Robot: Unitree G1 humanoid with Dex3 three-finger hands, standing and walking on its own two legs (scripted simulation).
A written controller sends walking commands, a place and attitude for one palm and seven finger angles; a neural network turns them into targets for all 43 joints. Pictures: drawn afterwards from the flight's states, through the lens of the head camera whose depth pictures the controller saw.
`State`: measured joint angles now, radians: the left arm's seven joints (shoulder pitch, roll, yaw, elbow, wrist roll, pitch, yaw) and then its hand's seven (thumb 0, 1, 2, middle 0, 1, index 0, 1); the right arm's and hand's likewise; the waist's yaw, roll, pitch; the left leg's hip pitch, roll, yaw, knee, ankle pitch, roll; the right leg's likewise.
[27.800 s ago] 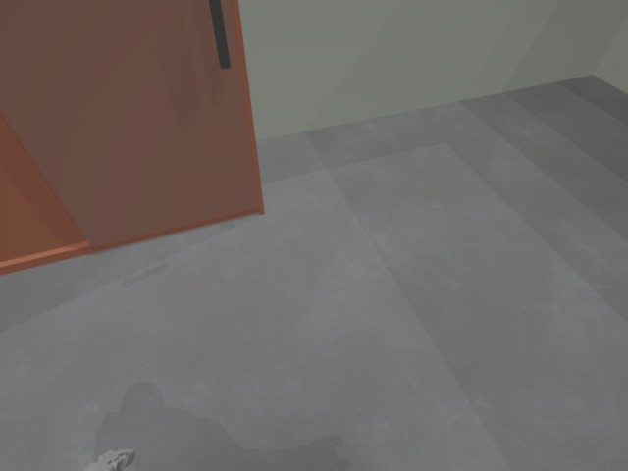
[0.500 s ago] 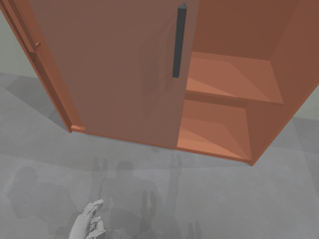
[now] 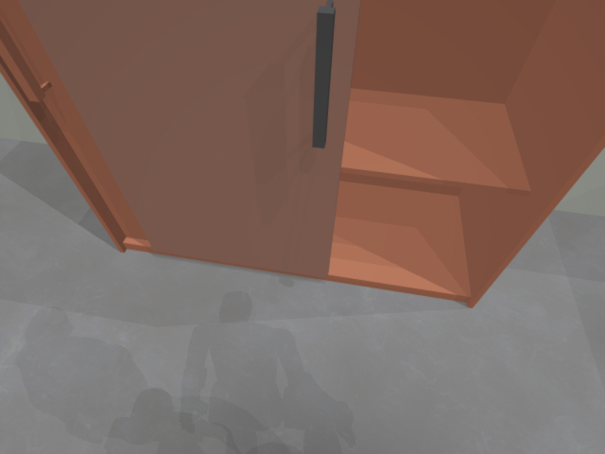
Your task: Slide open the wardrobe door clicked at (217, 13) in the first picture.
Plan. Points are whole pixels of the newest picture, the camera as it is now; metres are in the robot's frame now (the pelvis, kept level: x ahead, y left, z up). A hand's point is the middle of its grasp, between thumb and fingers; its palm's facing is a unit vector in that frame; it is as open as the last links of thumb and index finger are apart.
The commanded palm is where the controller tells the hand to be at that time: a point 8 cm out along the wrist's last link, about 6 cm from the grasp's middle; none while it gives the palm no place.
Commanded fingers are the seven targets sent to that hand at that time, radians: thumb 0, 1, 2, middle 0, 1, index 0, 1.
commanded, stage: let the arm hang, fingers relaxed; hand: right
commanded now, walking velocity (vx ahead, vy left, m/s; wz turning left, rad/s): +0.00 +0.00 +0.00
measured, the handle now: (323, 81) +0.77 +0.01 +0.09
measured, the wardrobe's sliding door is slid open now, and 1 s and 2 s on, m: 0.53 0.53 0.53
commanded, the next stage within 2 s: look to check the result in 0.60 s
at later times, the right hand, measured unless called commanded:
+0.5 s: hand out of the picture +0.02 -0.20 -0.18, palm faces -0.01 +0.99 -0.17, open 7.4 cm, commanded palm none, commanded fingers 0.00 -0.90 -0.90 0.20 0.30 0.20 0.30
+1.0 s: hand out of the picture +0.01 -0.21 -0.18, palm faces -0.02 +0.99 -0.16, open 7.4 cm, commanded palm none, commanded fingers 0.00 -0.90 -0.90 0.20 0.30 0.20 0.30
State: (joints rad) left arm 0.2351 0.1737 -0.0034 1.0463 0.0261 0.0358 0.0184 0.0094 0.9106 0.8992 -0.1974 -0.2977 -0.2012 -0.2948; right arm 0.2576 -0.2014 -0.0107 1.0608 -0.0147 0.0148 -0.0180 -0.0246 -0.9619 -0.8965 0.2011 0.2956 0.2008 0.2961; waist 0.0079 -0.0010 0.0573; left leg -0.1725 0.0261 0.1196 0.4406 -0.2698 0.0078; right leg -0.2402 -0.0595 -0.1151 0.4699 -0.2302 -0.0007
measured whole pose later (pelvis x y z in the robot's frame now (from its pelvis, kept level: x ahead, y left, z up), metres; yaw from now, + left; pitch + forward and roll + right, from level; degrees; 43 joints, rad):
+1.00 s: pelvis +0.01 -0.05 +0.00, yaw +2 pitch -1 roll +0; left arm 0.27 0.13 -0.01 1.14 0.02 -0.01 0.03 0.01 0.92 0.90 -0.20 -0.30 -0.20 -0.29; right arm 0.27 -0.13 -0.01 1.16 -0.02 0.00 -0.03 0.00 -0.91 -0.90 0.20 0.29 0.20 0.30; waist 0.01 0.02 0.04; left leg -0.12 0.10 0.05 0.40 -0.25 -0.07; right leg -0.16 0.02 -0.19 0.39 -0.23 -0.08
